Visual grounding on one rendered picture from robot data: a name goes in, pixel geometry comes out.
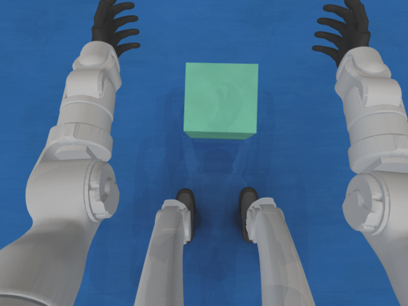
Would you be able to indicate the robot left foot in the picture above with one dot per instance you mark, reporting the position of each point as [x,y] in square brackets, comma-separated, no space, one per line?
[186,197]

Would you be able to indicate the right robot upper arm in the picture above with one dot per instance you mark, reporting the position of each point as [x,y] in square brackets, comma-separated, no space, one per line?
[376,204]

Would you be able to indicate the right robot hand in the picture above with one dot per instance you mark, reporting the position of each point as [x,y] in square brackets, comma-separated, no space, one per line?
[354,33]

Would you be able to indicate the robot right thigh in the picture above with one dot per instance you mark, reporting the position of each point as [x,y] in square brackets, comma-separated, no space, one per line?
[283,280]

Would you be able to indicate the carton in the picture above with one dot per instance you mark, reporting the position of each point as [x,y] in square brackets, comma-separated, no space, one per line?
[221,100]

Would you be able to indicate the robot right forearm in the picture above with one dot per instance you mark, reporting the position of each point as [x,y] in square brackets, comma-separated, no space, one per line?
[375,114]

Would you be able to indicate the left robot upper arm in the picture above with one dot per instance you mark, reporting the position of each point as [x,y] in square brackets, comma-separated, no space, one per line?
[67,200]

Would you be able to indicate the robot left forearm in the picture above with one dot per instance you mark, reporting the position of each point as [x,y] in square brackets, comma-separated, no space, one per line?
[87,108]

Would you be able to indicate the left robot hand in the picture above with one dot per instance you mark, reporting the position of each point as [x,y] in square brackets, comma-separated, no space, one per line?
[105,25]

